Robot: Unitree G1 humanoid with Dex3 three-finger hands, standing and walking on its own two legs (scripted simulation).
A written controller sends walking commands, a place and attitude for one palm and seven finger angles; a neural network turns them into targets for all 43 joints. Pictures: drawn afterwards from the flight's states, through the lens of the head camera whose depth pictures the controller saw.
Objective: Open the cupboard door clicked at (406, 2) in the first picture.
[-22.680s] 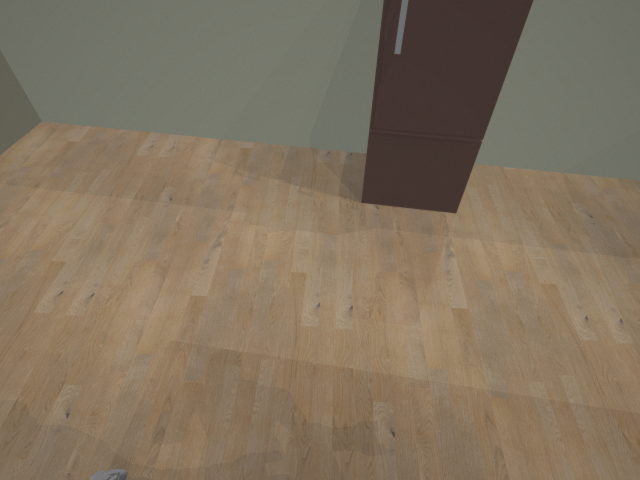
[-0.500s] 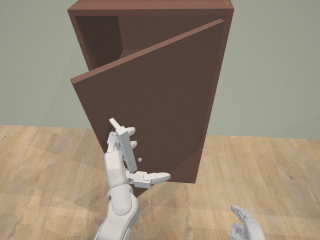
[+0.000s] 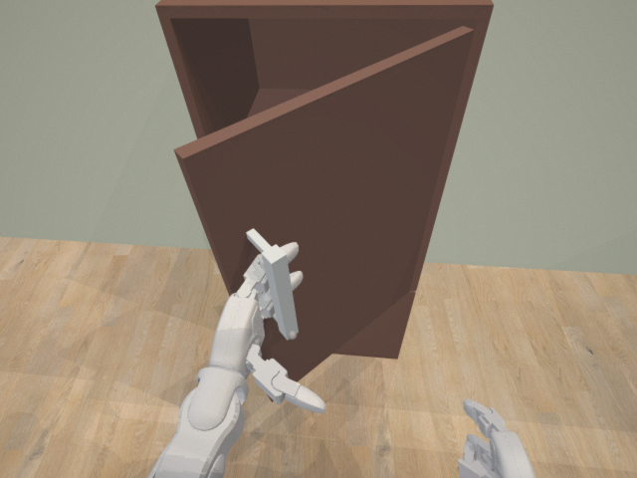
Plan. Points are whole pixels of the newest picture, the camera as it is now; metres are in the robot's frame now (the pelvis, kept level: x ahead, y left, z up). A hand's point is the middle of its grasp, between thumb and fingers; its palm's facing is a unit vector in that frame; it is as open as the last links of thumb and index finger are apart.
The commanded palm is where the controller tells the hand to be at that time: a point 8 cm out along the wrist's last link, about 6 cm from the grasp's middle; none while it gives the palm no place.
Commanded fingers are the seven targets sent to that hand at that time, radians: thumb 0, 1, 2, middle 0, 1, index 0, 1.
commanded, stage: slide the hand sideways off the handle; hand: left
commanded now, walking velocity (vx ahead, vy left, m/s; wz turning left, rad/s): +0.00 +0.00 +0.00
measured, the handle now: (273, 287) +0.33 +0.08 +0.08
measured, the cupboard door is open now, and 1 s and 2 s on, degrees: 45 45 45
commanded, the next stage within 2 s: draw the hand back to the body in 1.00 s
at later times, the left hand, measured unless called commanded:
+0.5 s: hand (265, 358) +0.24 +0.08 +0.08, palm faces -0.09 -1.00 -0.01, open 16.0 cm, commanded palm +0.21 +0.15 +0.08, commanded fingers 0.00 -0.50 0.30 -0.15 -0.30 -0.15 -0.30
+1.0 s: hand (204, 399) +0.19 +0.14 +0.07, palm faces -0.04 -1.00 -0.04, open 16.3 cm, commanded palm +0.17 +0.19 +0.08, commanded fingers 0.00 -0.50 0.30 -0.15 -0.30 -0.15 -0.30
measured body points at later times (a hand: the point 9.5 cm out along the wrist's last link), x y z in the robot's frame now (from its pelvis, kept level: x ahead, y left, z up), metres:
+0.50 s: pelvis +0.01 +0.00 +0.00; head +0.03 -0.02 +0.45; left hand +0.24 +0.13 +0.08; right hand +0.19 -0.22 -0.08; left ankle +0.02 +0.11 -0.70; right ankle +0.01 -0.10 -0.70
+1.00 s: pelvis +0.01 -0.01 -0.02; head +0.04 -0.02 +0.43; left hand +0.19 +0.19 +0.08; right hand +0.20 -0.23 -0.08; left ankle +0.02 +0.11 -0.70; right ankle +0.01 -0.10 -0.70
